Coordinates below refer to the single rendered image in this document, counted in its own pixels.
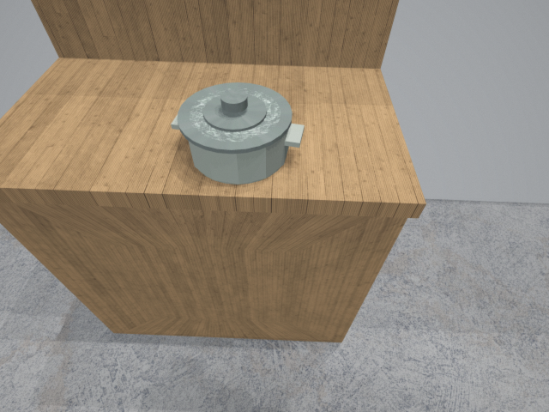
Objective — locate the lid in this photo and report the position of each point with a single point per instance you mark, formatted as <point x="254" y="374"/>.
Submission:
<point x="204" y="123"/>

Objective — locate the pot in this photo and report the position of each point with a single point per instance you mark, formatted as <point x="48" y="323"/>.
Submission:
<point x="245" y="168"/>

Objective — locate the knob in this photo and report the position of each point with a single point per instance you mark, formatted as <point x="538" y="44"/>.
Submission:
<point x="234" y="100"/>

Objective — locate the table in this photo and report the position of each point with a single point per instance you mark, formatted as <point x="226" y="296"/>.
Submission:
<point x="96" y="184"/>

